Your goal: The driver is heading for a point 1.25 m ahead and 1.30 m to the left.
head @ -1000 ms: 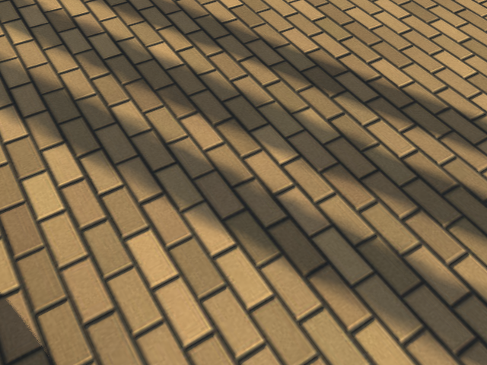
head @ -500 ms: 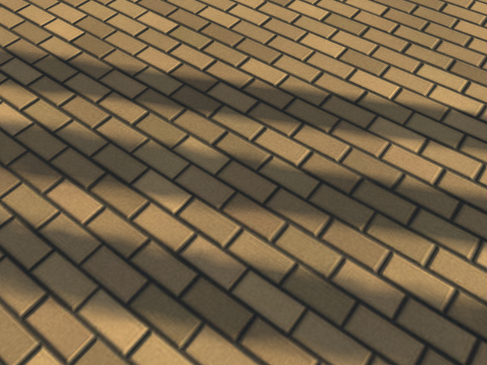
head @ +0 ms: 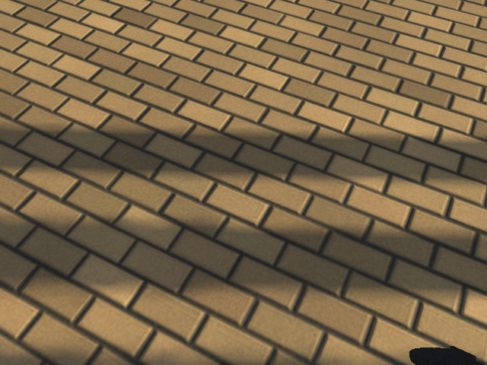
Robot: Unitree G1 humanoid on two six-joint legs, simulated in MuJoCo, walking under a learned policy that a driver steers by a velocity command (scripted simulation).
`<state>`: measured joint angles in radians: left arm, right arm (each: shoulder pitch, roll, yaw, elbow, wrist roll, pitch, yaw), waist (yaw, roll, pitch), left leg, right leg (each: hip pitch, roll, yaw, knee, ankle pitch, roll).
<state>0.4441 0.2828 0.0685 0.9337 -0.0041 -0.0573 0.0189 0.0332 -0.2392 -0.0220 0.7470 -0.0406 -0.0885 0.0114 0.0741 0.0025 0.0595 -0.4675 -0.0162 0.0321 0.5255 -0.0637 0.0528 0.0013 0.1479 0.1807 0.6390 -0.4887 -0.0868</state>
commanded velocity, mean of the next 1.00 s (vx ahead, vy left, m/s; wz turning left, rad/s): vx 0.07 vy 0.00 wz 0.44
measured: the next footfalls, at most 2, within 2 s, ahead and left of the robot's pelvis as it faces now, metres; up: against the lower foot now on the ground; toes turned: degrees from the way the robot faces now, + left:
right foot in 0.50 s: +0.14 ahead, -0.09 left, +0.00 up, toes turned +20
left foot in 0.96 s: +0.01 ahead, +0.09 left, +0.00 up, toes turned +33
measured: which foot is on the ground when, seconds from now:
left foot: down 0.00-0.50, up 0.52-0.94, down 0.96-1.00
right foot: up 0.00-0.48, down 0.50-0.96, up 0.98-1.00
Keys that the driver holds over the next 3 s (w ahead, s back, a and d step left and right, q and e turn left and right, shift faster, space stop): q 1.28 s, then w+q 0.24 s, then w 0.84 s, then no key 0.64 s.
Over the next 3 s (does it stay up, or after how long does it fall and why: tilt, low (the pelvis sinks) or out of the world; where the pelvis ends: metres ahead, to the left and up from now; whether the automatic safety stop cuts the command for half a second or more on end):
stays up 0.34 0.50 0.02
